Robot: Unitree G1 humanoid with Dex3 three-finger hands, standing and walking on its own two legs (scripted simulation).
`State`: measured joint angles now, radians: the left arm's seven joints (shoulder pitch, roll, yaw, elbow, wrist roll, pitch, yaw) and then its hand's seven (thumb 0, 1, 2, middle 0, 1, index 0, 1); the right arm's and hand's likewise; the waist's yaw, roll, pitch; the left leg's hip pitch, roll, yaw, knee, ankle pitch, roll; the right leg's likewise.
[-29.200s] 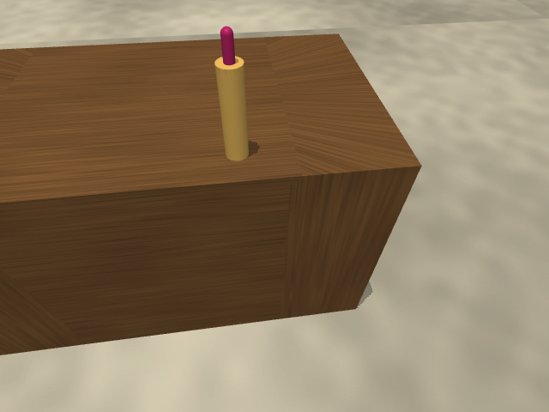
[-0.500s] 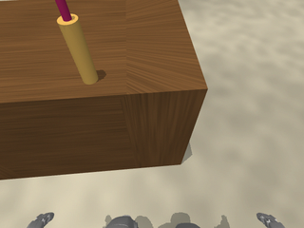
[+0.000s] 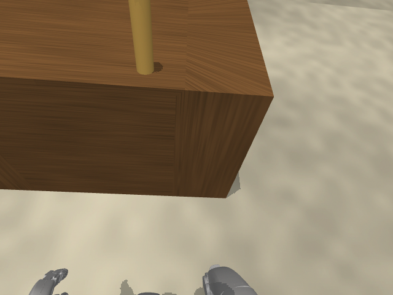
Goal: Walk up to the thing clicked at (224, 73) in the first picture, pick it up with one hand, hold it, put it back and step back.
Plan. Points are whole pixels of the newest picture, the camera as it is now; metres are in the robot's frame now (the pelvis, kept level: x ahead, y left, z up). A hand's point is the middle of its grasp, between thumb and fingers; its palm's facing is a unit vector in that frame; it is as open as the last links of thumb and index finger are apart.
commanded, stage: step back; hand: left
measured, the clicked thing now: (141, 25) +0.72 +0.16 +0.12
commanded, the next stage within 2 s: none
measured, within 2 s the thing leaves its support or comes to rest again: neither
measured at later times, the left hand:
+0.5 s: hand out of the picture -0.09 +0.20 -0.13, palm faces -0.06 -0.91 -0.42, open 7.4 cm
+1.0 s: hand out of the picture -0.23 +0.18 -0.15, palm faces +0.01 -0.94 -0.35, open 7.4 cm
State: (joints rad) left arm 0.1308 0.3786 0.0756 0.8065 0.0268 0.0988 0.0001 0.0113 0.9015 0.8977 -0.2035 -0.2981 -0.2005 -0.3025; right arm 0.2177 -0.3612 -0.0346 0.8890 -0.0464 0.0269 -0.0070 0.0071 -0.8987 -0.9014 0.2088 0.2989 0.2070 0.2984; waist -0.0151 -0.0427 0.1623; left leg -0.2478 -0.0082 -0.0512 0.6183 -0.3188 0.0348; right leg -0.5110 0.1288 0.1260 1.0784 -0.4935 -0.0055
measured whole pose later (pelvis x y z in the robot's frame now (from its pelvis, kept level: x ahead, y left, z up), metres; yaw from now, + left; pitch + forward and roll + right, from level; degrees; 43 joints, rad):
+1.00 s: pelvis -0.33 -0.08 +0.00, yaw +0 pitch -1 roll -1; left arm 0.18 0.38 0.06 0.85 0.01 0.05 0.00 0.01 0.90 0.90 -0.20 -0.30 -0.20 -0.30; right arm 0.16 -0.38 -0.04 0.86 -0.05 0.03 -0.01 0.01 -0.90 -0.90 0.21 0.30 0.21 0.30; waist 0.02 -0.02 0.11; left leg -0.34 0.03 0.00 0.60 -0.24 0.02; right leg -0.31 0.04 0.09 0.91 -0.50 0.01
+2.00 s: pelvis -0.31 -0.07 +0.00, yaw +1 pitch -2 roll +0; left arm 0.07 0.36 0.03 1.02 0.00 0.00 0.00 0.01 0.90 0.90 -0.20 -0.30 -0.20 -0.30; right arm 0.15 -0.34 -0.02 1.07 -0.02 -0.02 0.00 0.01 -0.90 -0.90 0.21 0.30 0.20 0.30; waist 0.01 -0.02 0.06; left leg -0.21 0.00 -0.02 0.56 -0.32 0.00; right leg -0.23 -0.03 -0.03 0.55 -0.29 0.02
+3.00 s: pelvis -0.32 -0.08 +0.02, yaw +1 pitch -2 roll +0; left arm 0.11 0.35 -0.01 1.14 0.01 -0.02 -0.01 0.01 0.90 0.90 -0.20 -0.30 -0.20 -0.30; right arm 0.13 -0.35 -0.01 1.15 -0.01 -0.01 0.02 0.01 -0.90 -0.90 0.21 0.30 0.20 0.30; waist 0.00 0.01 0.05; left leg -0.09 0.02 -0.02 0.30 -0.17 -0.03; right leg -0.13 -0.01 -0.03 0.33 -0.16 0.00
